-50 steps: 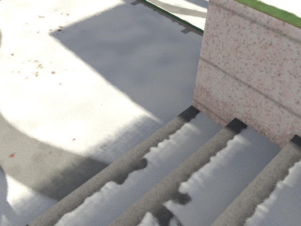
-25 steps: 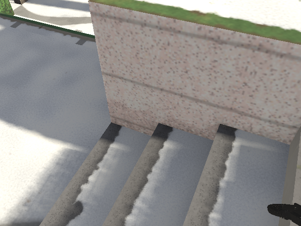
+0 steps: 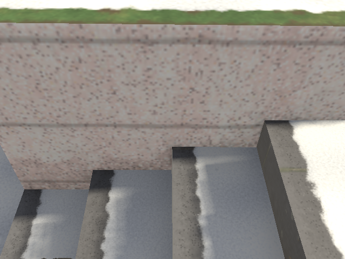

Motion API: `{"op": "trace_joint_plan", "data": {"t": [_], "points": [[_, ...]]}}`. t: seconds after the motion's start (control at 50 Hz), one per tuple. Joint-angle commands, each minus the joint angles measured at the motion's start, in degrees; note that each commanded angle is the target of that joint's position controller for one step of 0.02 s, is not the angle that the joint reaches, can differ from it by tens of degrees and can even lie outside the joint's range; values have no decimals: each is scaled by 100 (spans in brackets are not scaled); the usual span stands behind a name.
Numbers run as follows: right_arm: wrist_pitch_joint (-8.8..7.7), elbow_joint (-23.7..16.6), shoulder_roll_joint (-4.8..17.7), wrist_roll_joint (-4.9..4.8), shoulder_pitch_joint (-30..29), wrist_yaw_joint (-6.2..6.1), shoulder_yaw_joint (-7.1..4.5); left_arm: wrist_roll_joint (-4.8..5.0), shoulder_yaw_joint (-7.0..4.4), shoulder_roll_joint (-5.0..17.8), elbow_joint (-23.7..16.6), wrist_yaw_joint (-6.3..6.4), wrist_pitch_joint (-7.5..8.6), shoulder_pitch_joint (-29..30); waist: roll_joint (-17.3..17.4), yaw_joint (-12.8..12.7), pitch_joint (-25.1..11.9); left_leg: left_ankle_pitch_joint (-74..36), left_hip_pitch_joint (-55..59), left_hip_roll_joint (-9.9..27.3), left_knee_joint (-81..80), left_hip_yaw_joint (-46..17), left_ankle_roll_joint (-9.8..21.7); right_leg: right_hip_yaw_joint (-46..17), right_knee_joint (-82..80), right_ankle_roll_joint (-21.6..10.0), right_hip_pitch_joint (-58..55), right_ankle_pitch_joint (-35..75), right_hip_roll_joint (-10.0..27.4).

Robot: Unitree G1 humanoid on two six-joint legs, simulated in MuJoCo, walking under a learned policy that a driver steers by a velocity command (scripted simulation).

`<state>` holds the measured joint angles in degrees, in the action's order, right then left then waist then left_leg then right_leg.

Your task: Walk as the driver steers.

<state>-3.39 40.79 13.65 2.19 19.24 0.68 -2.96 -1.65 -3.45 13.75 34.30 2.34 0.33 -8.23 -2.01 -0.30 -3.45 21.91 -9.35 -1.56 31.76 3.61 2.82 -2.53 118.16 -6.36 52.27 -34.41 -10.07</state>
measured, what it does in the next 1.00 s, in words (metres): climbs, turning right: right foot 0.16 m higher, then left foot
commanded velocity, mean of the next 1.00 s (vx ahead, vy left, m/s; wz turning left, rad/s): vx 0.72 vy -0.26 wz -1.00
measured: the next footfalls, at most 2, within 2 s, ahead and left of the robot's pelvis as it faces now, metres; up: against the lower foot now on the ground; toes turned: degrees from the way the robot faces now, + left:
right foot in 0.24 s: +0.24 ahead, -0.08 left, +0.16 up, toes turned -22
left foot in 0.58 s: +0.64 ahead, -0.09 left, +0.16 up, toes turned -37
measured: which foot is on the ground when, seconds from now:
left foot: down 0.00-0.26, up 0.28-0.56, down 0.58-1.00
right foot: up 0.00-0.22, down 0.24-0.54, up 0.56-1.00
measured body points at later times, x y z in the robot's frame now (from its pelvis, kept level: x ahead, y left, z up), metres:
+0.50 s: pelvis +0.31 -0.07 +0.14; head +0.34 -0.08 +0.59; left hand +0.51 +0.12 +0.02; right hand +0.39 -0.39 +0.10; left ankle +0.52 +0.00 -0.49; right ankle +0.20 -0.07 -0.56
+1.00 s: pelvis +0.44 -0.28 +0.17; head +0.41 -0.30 +0.61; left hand +0.73 -0.49 +0.22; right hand +0.16 -0.34 +0.02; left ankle +0.61 -0.07 -0.56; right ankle +0.33 -0.43 -0.30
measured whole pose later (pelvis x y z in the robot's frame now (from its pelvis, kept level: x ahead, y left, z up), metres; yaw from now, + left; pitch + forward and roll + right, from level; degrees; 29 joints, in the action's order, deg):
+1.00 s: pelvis +0.44 -0.28 +0.17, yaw -61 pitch -1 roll +1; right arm -2.0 56.7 15.5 5.0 30.5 -3.7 -5.6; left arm 0.3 0.0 8.8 18.6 -3.6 -6.1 8.4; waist 3.2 3.8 0.2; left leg 13.4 2.1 20.1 18.6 18.3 -13.2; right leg -7.2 113.3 -6.8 63.0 -36.6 3.8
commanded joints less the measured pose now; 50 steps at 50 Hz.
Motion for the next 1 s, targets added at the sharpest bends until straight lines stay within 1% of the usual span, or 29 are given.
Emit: {"op": "trace_joint_plan", "data": {"t": [0.02,0.04,0.08,0.12,0.16,0.2,0.24,0.26,0.28,0.3,0.34,0.4,0.44,0.48,0.5,0.52,0.54,0.56,0.58,0.6,0.62,0.64,0.66,0.74,0.84,0.9,0.96,0.98,1.0], "points": [[-384,51,802,81,937,-41,-139,-168,150,153,-1165,-72,61,2053,401,503,1439,-1661,1549,3158,-1854,-2680,486,90,2272,153,4068,719,1093],[-436,336,533,142,1062,-4,-26,-100,203,28,-1235,-156,6,2162,62,337,1759,-2571,1120,2663,-1830,-1849,102,24,1811,6,3814,609,1092],[-367,523,330,115,853,31,41,105,305,-247,-1316,-279,-134,2126,219,-12,1881,-1343,-213,1958,-2493,-588,-433,304,439,-103,2438,894,1137],[-280,685,298,84,859,-23,65,112,364,-404,-1387,-307,-231,2175,420,-63,1732,-2607,-318,1506,-2601,296,-543,772,-249,-181,1772,991,1045],[-192,576,484,9,527,-81,54,105,455,-463,-1207,-314,-191,1754,343,-297,1145,-6656,-456,1111,-2140,1433,-745,1554,-2171,-443,-187,534,872],[-145,603,1169,-58,953,-371,-108,133,432,-398,-1195,-344,-247,1612,945,-262,354,-10951,128,1692,-1253,1237,-322,2111,-3370,-467,-1414,-528,399],[-7,283,1589,-126,686,-383,-263,202,158,154,-572,-254,-246,-407,1835,-964,-918,-12556,205,2039,1744,857,3,1086,-4322,-868,-3180,-1390,-116],[-100,-162,1541,-199,326,-227,-299,153,-109,851,-563,-214,-90,-1038,898,-1393,-1338,-8489,-1473,1448,4796,675,-14,-1385,-6055,-1517,-4753,-2038,457],[-266,-791,927,-121,-833,118,-216,250,-309,1366,-506,-113,-204,-600,-972,-1136,-1281,-1505,-3692,-301,6782,39,-291,-5111,-8959,-2215,-5043,-2231,1504],[-441,-1250,792,101,-1397,307,-156,196,-308,1251,-548,-93,-210,-407,197,-962,-727,-1534,-4561,-88,7408,-1043,-284,-5741,-9393,-2192,-4815,-2118,1801],[-421,-1423,251,82,-1110,259,76,154,-164,841,45,-26,-46,-740,760,-201,850,-885,-4955,235,6955,-890,-307,-4885,-9238,-1761,-3346,58,1850],[37,-1496,261,58,-519,-22,155,-70,-76,690,236,4,168,87,398,694,1169,775,-3914,347,5689,-622,-586,-2272,-9069,-1226,-1683,2416,1081],[184,-1485,587,-2,-623,-151,72,-74,-104,806,407,-93,279,262,36,628,1158,171,-3294,381,4711,-310,-616,-1789,-9283,-1255,-1352,2608,712],[207,-1224,1024,-215,-301,-234,-13,-190,-127,768,246,-326,219,500,338,591,710,-218,-1606,217,2594,162,-629,-1087,-9194,-1141,-1162,3263,261],[355,-405,1363,-618,677,-618,-299,-460,-124,399,-164,-716,40,1027,593,330,596,-825,-176,-129,949,520,-705,-248,-8487,-773,-1157,4889,-258],[382,-295,1342,-745,1264,-783,-368,-288,-159,576,-119,-811,74,773,474,555,-389,-2931,1832,-193,-443,337,-895,-672,-7743,-343,-1180,4022,-440],[374,-57,1194,-755,1702,-913,-449,-182,-144,658,-88,-888,145,645,350,896,-1162,-4252,2872,122,-793,-169,-815,-623,-6567,-114,-1551,2817,-600],[378,239,1209,-547,1838,-1023,-507,-256,-96,457,-163,-880,161,448,462,802,-1426,-4825,3030,614,-643,-351,-904,-579,-5278,-28,-1801,1187,-487],[364,286,1020,-273,1990,-1059,-484,-332,-73,408,-428,-849,147,555,-92,847,-1428,-4338,2768,1354,-541,-1018,-937,-885,-4004,69,-1927,1161,11],[368,32,1236,-45,1824,-1045,-485,-151,-28,241,-795,-786,91,117,372,545,-1507,-6361,2509,2964,-261,-2525,-430,-867,-1971,456,-1784,210,85],[353,-144,1470,-25,799,-1010,-606,78,-51,495,-704,-740,-157,-666,720,60,-1802,-4406,2220,3637,-998,-3735,755,-812,-748,675,-1269,931,144],[355,-227,1480,-115,176,-987,-673,-52,-58,573,-685,-776,-352,-547,737,-69,-1394,-888,1416,3529,-1839,-3981,908,-724,-277,637,-1055,1580,569],[309,-106,1314,-130,-106,-909,-594,-203,-104,725,-796,-875,-396,-161,655,-138,-795,-115,677,3040,-1988,-3169,604,-688,-314,585,-1112,1851,771],[59,546,1157,135,204,-734,-467,-75,-88,464,-879,-1109,-521,532,721,-135,337,-507,-296,2335,-1508,-1044,120,-854,-1105,512,-787,2038,944],[61,958,1085,355,845,-527,-414,26,164,-228,-1581,-679,-529,1775,1502,235,578,-437,609,3088,-2045,-597,331,-602,1581,294,1185,583,932],[3,1268,878,457,1130,-477,-368,13,226,-348,-2085,-503,-501,2664,1315,399,760,-644,1369,3343,-1829,-390,34,-1284,2316,24,2786,-414,1181],[-23,1233,1169,406,873,-453,-443,184,321,-330,-2311,-542,-549,2332,1391,-91,726,-482,757,3029,-2460,604,-352,-966,175,-57,1940,-393,1605],[24,979,1339,285,138,-452,-449,316,406,-281,-2225,-615,-606,1692,1256,-580,762,-211,-193,2583,-2991,1612,-618,-250,-2560,-112,315,-487,1830],[79,862,1440,-2,-203,-459,-479,325,344,-161,-1944,-664,-633,1392,1066,-496,825,-581,-1568,2205,-3499,2052,-444,865,-3700,-153,-1878,-375,1408]]}}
